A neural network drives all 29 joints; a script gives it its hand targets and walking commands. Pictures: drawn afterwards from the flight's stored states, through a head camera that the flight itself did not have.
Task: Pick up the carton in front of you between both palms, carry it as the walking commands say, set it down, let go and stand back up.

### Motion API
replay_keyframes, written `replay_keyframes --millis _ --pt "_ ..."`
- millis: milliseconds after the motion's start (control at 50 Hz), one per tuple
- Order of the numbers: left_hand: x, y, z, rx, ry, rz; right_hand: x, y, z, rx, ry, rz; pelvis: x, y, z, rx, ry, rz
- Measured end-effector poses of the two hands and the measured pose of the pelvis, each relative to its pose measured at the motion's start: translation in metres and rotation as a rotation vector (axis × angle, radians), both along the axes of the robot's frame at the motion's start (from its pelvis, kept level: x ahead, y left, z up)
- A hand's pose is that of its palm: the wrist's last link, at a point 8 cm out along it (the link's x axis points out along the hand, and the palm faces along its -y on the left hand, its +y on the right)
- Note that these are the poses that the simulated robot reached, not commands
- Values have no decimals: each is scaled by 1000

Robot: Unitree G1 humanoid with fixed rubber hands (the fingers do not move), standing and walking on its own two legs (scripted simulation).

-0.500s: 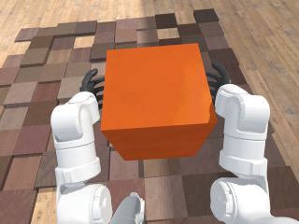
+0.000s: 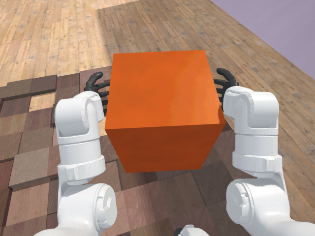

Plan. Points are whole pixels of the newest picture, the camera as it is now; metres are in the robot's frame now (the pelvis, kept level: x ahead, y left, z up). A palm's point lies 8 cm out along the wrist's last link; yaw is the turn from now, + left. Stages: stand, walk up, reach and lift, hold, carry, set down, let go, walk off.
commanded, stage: carry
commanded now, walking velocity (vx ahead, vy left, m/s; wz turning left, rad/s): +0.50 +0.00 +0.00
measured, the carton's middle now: (161, 117) +0.39 -0.03 +0.10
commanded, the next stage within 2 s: none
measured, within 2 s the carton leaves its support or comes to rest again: neither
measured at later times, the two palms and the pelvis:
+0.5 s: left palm (92, 58) +0.64 +0.16 +0.13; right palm (182, 49) +0.66 -0.14 +0.12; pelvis +0.29 -0.01 +0.00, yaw +1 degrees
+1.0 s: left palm (106, 21) +0.96 +0.14 +0.11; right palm (174, 17) +0.95 -0.16 +0.11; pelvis +0.61 +0.00 -0.02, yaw +1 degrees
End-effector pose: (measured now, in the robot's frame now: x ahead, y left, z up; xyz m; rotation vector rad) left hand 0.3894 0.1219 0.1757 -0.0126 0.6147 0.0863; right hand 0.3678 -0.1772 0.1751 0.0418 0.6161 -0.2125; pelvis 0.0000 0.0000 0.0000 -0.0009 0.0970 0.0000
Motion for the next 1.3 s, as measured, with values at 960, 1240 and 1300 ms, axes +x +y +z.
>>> replay_keyframes --millis 960,1240,1300 --pt "541 24 -69 13 60 23 554 23 -65 -20 60 50 574 6 -10 -6 2 20" --pt "682 36 -76 57 147 140 738 37 -77 -16 142 197 738 -27 -1 12 -10 30" --pt "721 37 -62 51 108 143 773 37 -66 -7 103 185 770 -26 1 13 -1 28"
